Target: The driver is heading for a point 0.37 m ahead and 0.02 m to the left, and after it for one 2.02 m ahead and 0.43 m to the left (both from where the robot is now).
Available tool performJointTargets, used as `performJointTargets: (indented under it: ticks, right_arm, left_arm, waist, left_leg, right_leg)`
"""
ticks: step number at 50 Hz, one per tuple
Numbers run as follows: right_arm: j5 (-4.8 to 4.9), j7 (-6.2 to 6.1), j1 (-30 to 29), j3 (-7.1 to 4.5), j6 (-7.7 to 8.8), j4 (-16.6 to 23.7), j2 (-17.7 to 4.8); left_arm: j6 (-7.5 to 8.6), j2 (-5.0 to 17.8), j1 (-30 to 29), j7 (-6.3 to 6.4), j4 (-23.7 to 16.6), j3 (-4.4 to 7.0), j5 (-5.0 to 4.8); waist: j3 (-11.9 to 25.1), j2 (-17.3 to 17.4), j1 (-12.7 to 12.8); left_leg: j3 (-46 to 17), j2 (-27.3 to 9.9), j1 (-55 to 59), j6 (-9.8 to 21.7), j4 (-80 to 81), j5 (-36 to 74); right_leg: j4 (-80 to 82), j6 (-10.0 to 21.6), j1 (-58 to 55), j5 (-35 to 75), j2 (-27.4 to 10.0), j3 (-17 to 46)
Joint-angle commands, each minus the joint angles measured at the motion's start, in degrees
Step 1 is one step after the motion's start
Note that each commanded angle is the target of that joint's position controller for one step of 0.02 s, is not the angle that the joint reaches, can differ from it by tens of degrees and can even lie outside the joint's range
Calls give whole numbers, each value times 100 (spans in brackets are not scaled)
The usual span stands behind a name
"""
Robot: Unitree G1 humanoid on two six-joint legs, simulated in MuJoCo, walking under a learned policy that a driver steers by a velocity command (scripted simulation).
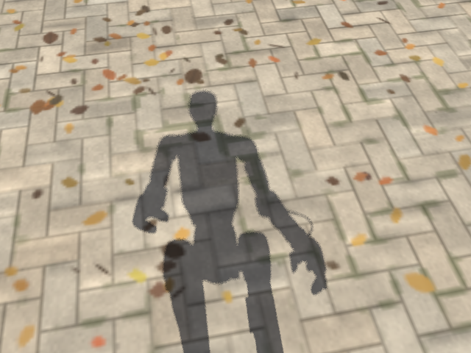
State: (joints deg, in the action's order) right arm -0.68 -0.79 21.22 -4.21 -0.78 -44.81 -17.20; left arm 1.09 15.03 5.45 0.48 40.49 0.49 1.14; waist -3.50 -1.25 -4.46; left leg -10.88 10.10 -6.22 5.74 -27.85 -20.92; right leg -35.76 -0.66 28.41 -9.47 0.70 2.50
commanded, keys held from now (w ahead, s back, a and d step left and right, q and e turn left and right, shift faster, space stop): q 0.22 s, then no key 0.18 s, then w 0.46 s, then no key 0.14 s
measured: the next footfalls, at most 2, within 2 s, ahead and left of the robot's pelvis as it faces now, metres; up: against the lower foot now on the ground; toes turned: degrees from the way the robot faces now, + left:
right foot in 0.02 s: +0.15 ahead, -0.10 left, +0.00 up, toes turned +4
left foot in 0.44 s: +0.05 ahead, +0.10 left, +0.00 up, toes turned +11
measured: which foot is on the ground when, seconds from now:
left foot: down 0.00-0.04, up 0.06-0.42, down 0.44-0.92, up 0.94-1.00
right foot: up 0.00-0.00, down 0.02-0.44, up 0.46-0.88, down 0.90-1.00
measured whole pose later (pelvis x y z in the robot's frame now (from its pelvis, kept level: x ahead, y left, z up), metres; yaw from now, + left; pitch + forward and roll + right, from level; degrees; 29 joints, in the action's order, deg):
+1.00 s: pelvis +0.19 +0.00 +0.01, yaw +14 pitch +1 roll +1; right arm -1.1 -0.3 22.3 -2.3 2.6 -53.1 -15.3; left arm 3.4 14.3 10.7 -0.6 45.0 2.4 1.4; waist -1.1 1.4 -2.1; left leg -2.0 2.2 -13.1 2.9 -52.5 -25.4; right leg -28.8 3.5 17.0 -12.3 0.6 -4.1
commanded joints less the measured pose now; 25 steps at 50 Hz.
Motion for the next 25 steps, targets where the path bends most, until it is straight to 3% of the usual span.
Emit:
performJointTargets:
  ticks: [1, 2, 3, 4, 5, 6, 8, 10, 14, 18, 20, 21, 22, 23, 24, 25]
  right_arm:
    - [105, -8, -510, -184, 118, 523, -801]
    - [156, -13, -177, -72, 158, 699, -369]
    - [104, -61, 485, -158, 48, 664, -595]
    - [-88, -86, 557, -196, -63, 393, -821]
    - [-119, -25, 158, -210, -128, 363, -823]
    - [-78, 32, -8, -209, -199, 396, -743]
    - [-38, 143, -129, -165, -322, 443, -620]
    - [18, 186, -214, -140, -349, 501, -567]
    - [-31, 230, -589, -35, -391, 638, -395]
    - [0, 233, -776, 70, -369, 672, -324]
    - [-15, 214, -610, 111, -305, 589, -269]
    - [-52, 209, -367, 136, -247, 483, -253]
    - [-110, 199, -302, 149, -191, 436, -347]
    - [-179, 168, -150, 46, -158, 519, -893]
    - [-192, 129, -75, -126, -164, 448, -1371]
    - [-192, 84, -309, -14, -144, 375, -983]
  left_arm:
    - [222, 915, 1039, 149, -137, 264, 58]
    - [224, 1346, 1380, 231, -213, 323, 56]
    - [74, 1405, 1255, 194, -231, 371, -107]
    - [-7, 981, 1030, 148, -337, 291, -158]
    - [-39, 635, 771, 160, -393, 196, -135]
    - [-99, 530, 477, 180, -439, 153, -71]
    - [-110, 665, 313, 211, -419, 198, 28]
    - [-84, 703, 401, 187, -374, 231, 52]
    - [-89, 779, 582, 142, -243, 286, 44]
    - [-164, 939, 600, 25, -140, 349, 67]
    - [-232, 1013, 593, -9, -74, 369, 18]
    - [-261, 997, 654, -26, -41, 369, -24]
    - [-276, 788, 823, -61, -2, 334, -5]
    - [-277, 145, 757, -127, -274, 158, -21]
    - [-326, 620, 239, -79, -401, 264, 77]
    - [-332, 810, 182, -117, -374, 355, 29]
  waist:
    - [792, 370, 803]
    - [1487, -706, 711]
    - [2105, -1652, 382]
    - [1656, -629, 287]
    - [1111, -255, 338]
    - [816, -232, 246]
    - [549, -690, 244]
    - [661, -681, 266]
    - [700, -704, 395]
    - [688, -927, 498]
    - [676, -817, 375]
    - [755, -655, 266]
    - [649, -95, 246]
    - [697, 1569, 210]
    - [-54, 1583, -98]
    - [-430, 1235, 141]
  left_leg:
    - [-962, -977, -460, -136, -1332, 4317]
    - [-176, -456, -1173, -348, -2822, 1121]
    - [466, 222, -1853, -423, -3815, -1964]
    - [372, -259, -2035, -469, -4334, -1669]
    - [452, -395, -2090, -544, -4392, -1263]
    - [523, -538, -2065, -635, -4273, -962]
    - [720, -610, -1954, -782, -4216, -544]
    - [816, -606, -1898, -825, -3978, -423]
    - [904, -762, -1737, -753, -2971, -419]
    - [1180, -756, -1051, -569, -1636, -502]
    - [1334, -718, -555, -454, -653, -50]
    - [1370, -674, 50, -325, 111, 322]
    - [776, -952, 484, -181, 849, 142]
    - [-1575, -2594, 835, 294, 1797, -1872]
    - [-2329, -3088, -387, 836, 2340, -2649]
    - [-1980, -2802, -558, 766, 2449, -2624]
  right_leg:
    - [1348, 346, -2075, 1270, -332, 353]
    - [1115, 743, -3276, 3703, -2007, 1654]
    - [1167, 1648, -3472, 5013, -2856, 3038]
    - [1211, 1679, -2996, 4264, -2679, 2644]
    - [1362, 1521, -2487, 3409, -2242, 1921]
    - [1611, 1307, -2102, 2478, -1872, 1393]
    - [1827, 1219, -1634, 2012, -1476, 706]
    - [1853, 1264, -1649, 1996, -1463, 400]
    - [1930, 1344, -1657, 1209, -1585, 247]
    - [1845, 1282, -1453, 519, -1579, 187]
    - [1563, 1157, -1331, 645, -1535, 119]
    - [1436, 952, -992, 9, -1453, 13]
    - [1104, 575, -441, -1120, -1180, -220]
    - [-422, 96, 645, -2350, -386, -984]
    - [-1074, 83, 973, -2139, -137, -500]
    - [-1390, 108, 931, -1595, -299, -195]
Velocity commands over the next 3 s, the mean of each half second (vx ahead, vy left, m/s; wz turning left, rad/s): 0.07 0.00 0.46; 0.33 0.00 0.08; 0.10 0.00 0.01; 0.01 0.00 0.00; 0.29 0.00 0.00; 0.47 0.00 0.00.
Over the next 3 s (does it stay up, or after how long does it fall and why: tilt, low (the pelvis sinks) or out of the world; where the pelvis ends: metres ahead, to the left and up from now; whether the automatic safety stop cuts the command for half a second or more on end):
stays up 0.69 0.15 0.01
